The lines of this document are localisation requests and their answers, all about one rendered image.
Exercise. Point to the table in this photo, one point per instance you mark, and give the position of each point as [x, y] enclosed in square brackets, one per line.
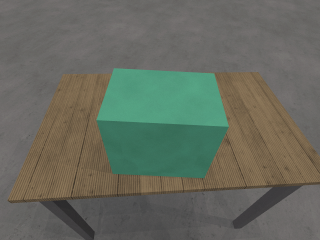
[262, 148]

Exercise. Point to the carton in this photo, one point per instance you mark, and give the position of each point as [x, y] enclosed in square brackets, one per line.
[161, 123]

